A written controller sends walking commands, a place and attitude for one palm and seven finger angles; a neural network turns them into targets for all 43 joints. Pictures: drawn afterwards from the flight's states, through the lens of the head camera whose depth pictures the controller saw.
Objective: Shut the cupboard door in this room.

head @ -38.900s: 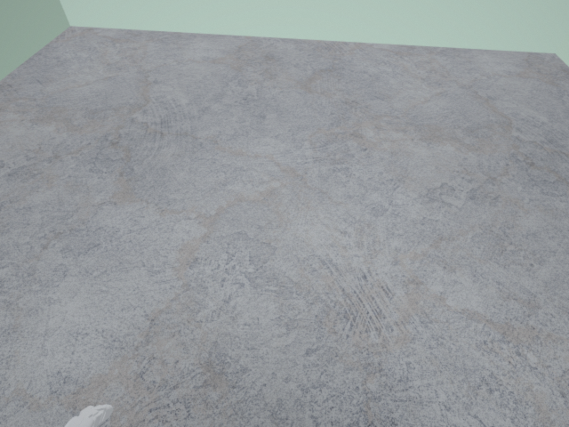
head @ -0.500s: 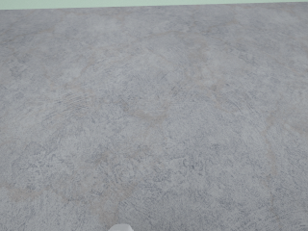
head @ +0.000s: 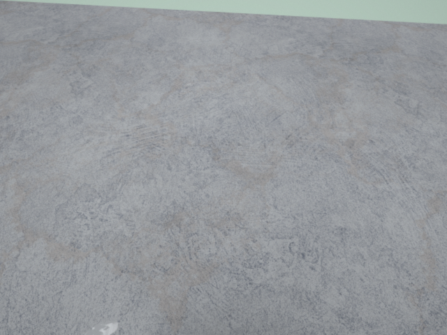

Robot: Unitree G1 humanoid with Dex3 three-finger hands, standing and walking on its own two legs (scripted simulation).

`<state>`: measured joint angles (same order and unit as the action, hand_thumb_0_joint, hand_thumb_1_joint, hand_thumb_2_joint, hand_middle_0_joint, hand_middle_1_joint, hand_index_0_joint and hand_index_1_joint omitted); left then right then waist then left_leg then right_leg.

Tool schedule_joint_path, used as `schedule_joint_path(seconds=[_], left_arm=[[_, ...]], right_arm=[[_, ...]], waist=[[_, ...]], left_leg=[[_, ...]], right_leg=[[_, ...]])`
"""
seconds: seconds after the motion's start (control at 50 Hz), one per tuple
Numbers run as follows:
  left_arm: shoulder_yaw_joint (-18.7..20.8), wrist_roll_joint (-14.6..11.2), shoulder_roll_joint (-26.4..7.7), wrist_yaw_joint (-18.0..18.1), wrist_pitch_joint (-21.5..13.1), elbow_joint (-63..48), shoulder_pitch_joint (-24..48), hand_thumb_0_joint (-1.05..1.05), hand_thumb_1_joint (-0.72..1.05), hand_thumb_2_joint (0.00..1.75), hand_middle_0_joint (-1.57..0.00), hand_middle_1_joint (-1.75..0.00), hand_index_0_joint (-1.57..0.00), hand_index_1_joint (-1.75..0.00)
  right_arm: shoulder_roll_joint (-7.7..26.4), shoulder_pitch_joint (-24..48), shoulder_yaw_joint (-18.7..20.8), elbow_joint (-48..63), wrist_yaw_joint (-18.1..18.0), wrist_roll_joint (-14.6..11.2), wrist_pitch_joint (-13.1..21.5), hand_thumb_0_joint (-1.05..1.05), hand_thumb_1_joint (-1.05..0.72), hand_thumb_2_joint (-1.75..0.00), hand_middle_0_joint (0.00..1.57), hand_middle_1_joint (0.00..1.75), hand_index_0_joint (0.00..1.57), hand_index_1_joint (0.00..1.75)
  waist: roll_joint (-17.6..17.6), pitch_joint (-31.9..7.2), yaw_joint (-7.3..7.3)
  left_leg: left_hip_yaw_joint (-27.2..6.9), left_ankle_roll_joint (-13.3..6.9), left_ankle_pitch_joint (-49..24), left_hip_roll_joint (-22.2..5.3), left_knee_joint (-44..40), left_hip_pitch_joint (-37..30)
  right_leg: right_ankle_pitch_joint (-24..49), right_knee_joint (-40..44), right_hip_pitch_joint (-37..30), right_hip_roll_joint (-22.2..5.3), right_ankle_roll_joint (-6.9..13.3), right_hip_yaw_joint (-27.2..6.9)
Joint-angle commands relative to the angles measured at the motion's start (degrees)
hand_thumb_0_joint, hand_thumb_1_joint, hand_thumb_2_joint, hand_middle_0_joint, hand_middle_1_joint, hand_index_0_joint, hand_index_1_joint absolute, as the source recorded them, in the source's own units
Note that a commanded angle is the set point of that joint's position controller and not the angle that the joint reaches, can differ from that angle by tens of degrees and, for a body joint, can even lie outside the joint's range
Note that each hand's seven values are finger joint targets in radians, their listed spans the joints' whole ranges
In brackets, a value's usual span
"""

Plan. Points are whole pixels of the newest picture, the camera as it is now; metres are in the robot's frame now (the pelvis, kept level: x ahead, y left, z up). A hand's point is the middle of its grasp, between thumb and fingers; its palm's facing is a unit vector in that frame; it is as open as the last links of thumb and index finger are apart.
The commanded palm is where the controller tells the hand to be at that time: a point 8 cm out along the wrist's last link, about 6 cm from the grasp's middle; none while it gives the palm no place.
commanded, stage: turn or walk to find it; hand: left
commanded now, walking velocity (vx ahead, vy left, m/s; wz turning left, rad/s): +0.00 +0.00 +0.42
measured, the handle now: out of the picture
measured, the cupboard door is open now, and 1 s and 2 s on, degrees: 99 99 99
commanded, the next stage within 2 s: none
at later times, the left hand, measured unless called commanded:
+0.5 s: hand out of the picture -0.05 +0.18 -0.16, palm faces +0.29 -0.92 -0.27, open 7.4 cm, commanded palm none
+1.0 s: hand out of the picture -0.01 +0.20 -0.16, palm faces +0.43 -0.86 -0.26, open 7.4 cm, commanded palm none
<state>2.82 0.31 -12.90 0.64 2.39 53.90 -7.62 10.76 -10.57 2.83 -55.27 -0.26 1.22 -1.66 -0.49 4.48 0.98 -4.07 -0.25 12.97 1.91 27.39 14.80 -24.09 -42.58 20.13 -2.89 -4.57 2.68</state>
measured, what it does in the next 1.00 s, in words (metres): steps on the spot, turning left: right foot, then left foot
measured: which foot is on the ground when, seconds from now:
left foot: down 0.00-0.06, up 0.08-0.54, down 0.56-1.00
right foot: up 0.00-0.02, down 0.04-0.56, up 0.58-1.00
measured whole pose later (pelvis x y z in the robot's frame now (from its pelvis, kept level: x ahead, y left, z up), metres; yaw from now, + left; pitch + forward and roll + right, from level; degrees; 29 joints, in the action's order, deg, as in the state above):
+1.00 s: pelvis -0.02 -0.02 +0.00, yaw +26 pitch +1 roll +1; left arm 2.5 0.3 -12.2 0.6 1.8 53.6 -7.7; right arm 11.0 -11.0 3.0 -55.5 -0.4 1.1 -1.8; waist -0.8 4.4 1.0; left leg -4.2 0.0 15.2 2.3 29.2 14.7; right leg -20.5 -36.9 17.9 -2.5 -4.4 3.5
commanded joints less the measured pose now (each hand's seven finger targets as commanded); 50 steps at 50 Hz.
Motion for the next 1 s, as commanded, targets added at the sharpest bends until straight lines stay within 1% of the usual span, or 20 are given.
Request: schedule_joint_path(seconds=[0.0,0.02,0.04,0.06,0.1,0.12,0.16,0.26,0.4,0.46,0.5,0.52,0.54,0.56,0.6,0.64,0.68,0.9,0.96,0.98], left_arm=[[1.7,0.07,-6.05,0.59,-2.58,-2.24,-8.36,0.0,0.9,0.9,-0.2,-0.3,-0.2,-0.3],[2.53,0.93,-10.36,1.09,-3.18,-2.14,-9.78,0.0,0.9,0.9,-0.2,-0.3,-0.2,-0.3],[2.91,1.22,-13.51,1.09,-3.05,-2.88,-9.53,0.0,0.9,0.9,-0.2,-0.3,-0.2,-0.3],[3.28,0.57,-11.99,1.25,-3.31,-3.31,-8.62,0.0,0.9,0.9,-0.2,-0.3,-0.2,-0.3],[2.48,0.56,-8.6,1.42,-2.79,-4.9,-2.04,0.0,0.9,0.9,-0.2,-0.3,-0.2,-0.3],[1.99,0.59,-7.22,1.26,-2.99,-5.42,-1.18,0.0,0.9,0.9,-0.2,-0.3,-0.2,-0.3],[1.84,0.61,-6.26,1.28,-3.54,-5.1,-2.74,0.0,0.9,0.9,-0.2,-0.3,-0.2,-0.3],[2.37,0.89,-7.79,1.36,-3.52,-3.03,-7.71,0.0,0.9,0.9,-0.2,-0.3,-0.2,-0.3],[3.04,1.41,-10.25,1.07,-3.05,-0.68,-11.24,0.0,0.9,0.9,-0.2,-0.3,-0.2,-0.3],[3.24,1.33,-11.06,0.99,-2.8,-0.08,-10.34,0.0,0.9,0.9,-0.2,-0.3,-0.2,-0.3],[3.26,0.81,-10.71,0.86,-2.43,0.24,-9.28,0.0,0.9,0.9,-0.2,-0.3,-0.2,-0.3],[3.05,0.38,-9.25,0.69,-1.98,-0.26,-9.22,0.0,0.9,0.9,-0.2,-0.3,-0.2,-0.3],[2.27,0.1,-5.67,0.33,-1.59,-2.11,-9.22,0.0,0.9,0.9,-0.2,-0.3,-0.2,-0.3],[1.29,0.62,-4.95,0.4,-1.14,-3.91,-5.53,0.0,0.9,0.9,-0.2,-0.3,-0.2,-0.3],[1.83,0.67,-5.74,0.56,-0.38,-2.72,-2.42,0.0,0.9,0.9,-0.2,-0.3,-0.2,-0.3],[1.97,0.74,-5.83,-0.13,-0.46,-0.88,-4.74,0.0,0.9,0.9,-0.2,-0.3,-0.2,-0.3],[1.85,0.69,-5.84,-0.26,-0.62,-0.17,-5.88,0.0,0.9,0.9,-0.2,-0.3,-0.2,-0.3],[1.12,0.07,-3.72,0.13,-1.28,-3.64,-1.68,0.0,0.9,0.9,-0.2,-0.3,-0.2,-0.3],[1.47,-0.05,-4.56,0.41,-2.27,-2.46,-7.15,0.0,0.9,0.9,-0.2,-0.3,-0.2,-0.3],[1.86,0.34,-7.31,0.71,-2.92,-2.06,-9.29,0.0,0.9,0.9,-0.2,-0.3,-0.2,-0.3]], right_arm=[[10.01,0.52,3.28,4.08,-0.24,-0.47,0.75,0.0,-0.9,-0.9,0.2,0.3,0.2,0.3],[6.67,-0.77,2.78,4.7,0.15,-0.98,0.9,0.0,-0.9,-0.9,0.2,0.3,0.2,0.3],[5.63,0.36,2.68,6.3,0.26,-0.72,0.69,0.0,-0.9,-0.9,0.2,0.3,0.2,0.3],[8.15,0.66,3.38,5.24,0.02,-0.06,-0.61,0.0,-0.9,-0.9,0.2,0.3,0.2,0.3],[7.69,-0.62,3.72,2.81,0.61,0.03,-1.49,0.0,-0.9,-0.9,0.2,0.3,0.2,0.3],[6.98,-2.02,3.45,1.96,0.99,0.17,-1.62,0.0,-0.9,-0.9,0.2,0.3,0.2,0.3],[6.61,-2.91,3.18,1.27,1.15,0.16,-1.64,0.0,-0.9,-0.9,0.2,0.3,0.2,0.3],[6.0,0.3,2.51,1.61,1.05,0.02,-1.76,0.0,-0.9,-0.9,0.2,0.3,0.2,0.3],[4.91,4.55,1.07,2.68,0.91,-0.77,-0.71,0.0,-0.9,-0.9,0.2,0.3,0.2,0.3],[5.02,2.96,0.73,2.53,0.76,-0.95,-0.05,0.0,-0.9,-0.9,0.2,0.3,0.2,0.3],[6.09,0.17,0.94,2.01,0.76,-0.79,0.46,0.0,-0.9,-0.9,0.2,0.3,0.2,0.3],[8.88,-1.57,1.58,1.81,0.82,-0.65,0.98,0.0,-0.9,-0.9,0.2,0.3,0.2,0.3],[14.79,-3.39,2.97,2.2,0.59,-0.1,1.19,0.0,-0.9,-0.9,0.2,0.3,0.2,0.3],[17.28,-5.28,3.37,1.83,0.23,-0.22,0.49,0.0,-0.9,-0.9,0.2,0.3,0.2,0.3],[14.22,-1.49,2.78,1.87,-1.0,0.02,0.6,0.0,-0.9,-0.9,0.2,0.3,0.2,0.3],[11.89,2.4,1.84,3.11,-1.09,-0.05,0.98,0.0,-0.9,-0.9,0.2,0.3,0.2,0.3],[11.5,2.1,1.77,3.29,-1.07,-0.35,1.38,0.0,-0.9,-0.9,0.2,0.3,0.2,0.3],[11.82,-0.71,3.14,3.32,-0.75,0.22,0.79,0.0,-0.9,-0.9,0.2,0.3,0.2,0.3],[11.05,0.96,3.31,3.77,-0.58,-0.24,0.71,0.0,-0.9,-0.9,0.2,0.3,0.2,0.3],[8.94,0.47,3.15,4.09,-0.2,-0.7,0.86,0.0,-0.9,-0.9,0.2,0.3,0.2,0.3]], waist=[[-4.31,-9.25,-3.16],[8.19,-10.44,-3.38],[15.79,-7.59,-4.08],[17.61,-6.17,-4.02],[7.72,-1.02,-0.67],[7.43,-1.05,0.09],[9.44,-2.32,-0.38],[8.5,-2.95,-2.47],[11.17,-5.47,-4.57],[11.27,-7.62,-3.44],[9.14,-8.09,-1.24],[2.24,-8.98,0.15],[-14.89,-8.27,1.16],[-14.37,-6.93,2.57],[-14.14,-3.75,1.44],[-8.7,-3.12,-0.93],[-6.94,-4.48,-1.32],[-9.53,-6.43,0.31],[-7.94,-8.42,-2.77],[-1.66,-9.22,-3.52]], left_leg=[[-11.39,-4.24,-16.35,-8.98,2.23,2.31],[-4.41,-0.37,-0.49,-2.69,11.68,12.52],[0.95,1.77,20.88,2.33,23.69,16.96],[-2.88,1.45,21.17,-0.29,33.11,15.74],[-2.0,1.88,12.95,-2.13,42.77,16.3],[-1.08,2.41,9.6,-2.38,43.91,16.12],[0.07,3.39,6.92,-2.83,43.89,16.47],[2.3,4.6,9.91,-3.97,35.34,16.04],[6.66,3.5,14.75,-3.42,19.04,9.9],[8.64,2.71,11.88,-2.77,10.32,5.18],[9.23,1.85,2.43,-3.12,-0.8,-4.11],[3.95,0.19,-3.76,-7.25,-6.26,-11.8],[-14.7,-6.09,-19.2,-21.47,-8.77,-17.28],[-17.13,-11.66,-24.53,-27.01,-9.98,-13.22],[-13.9,-10.87,-19.15,-21.47,-10.12,-8.36],[-8.33,-8.85,-19.64,-16.74,-9.58,-7.59],[-5.95,-8.28,-22.26,-15.31,-9.2,-9.05],[-12.04,-9.33,-28.57,-14.02,-4.34,-7.91],[-11.51,-5.93,-23.42,-10.94,0.95,-1.82],[-9.17,-2.87,-13.26,-7.58,5.7,4.78]], right_leg=[[14.51,21.28,-15.11,-1.2,1.12,-0.35],[18.61,24.62,-23.05,-13.48,4.83,-11.67],[25.26,25.6,-18.97,-24.51,11.51,-19.82],[21.08,27.55,-11.24,-24.37,13.38,-20.78],[14.29,27.39,-6.31,-18.91,11.91,-12.27],[15.07,26.63,-6.14,-16.03,10.23,-7.99],[18.8,26.31,-8.67,-14.93,9.81,-5.2],[23.35,25.52,-13.66,-16.85,11.45,-3.29],[33.82,21.9,-17.2,-18.52,13.05,-0.92],[35.52,18.8,-17.49,-18.63,12.06,0.91],[29.38,14.17,-11.48,-17.48,8.44,4.16],[21.54,7.35,-4.0,-14.71,5.37,6.81],[-3.19,-4.01,9.77,-6.57,0.86,9.64],[-13.93,-12.06,11.4,-4.6,0.69,5.68],[-8.09,-18.92,12.66,-4.48,0.64,-0.49],[-1.07,-20.95,11.93,-3.78,0.32,-0.72],[1.09,-20.57,11.34,-3.52,-0.18,-0.52],[-1.43,0.37,2.26,0.34,-0.15,0.86],[11.69,16.85,-10.05,0.5,0.58,1.56],[17.75,22.37,-18.19,-4.5,1.91,-2.95]])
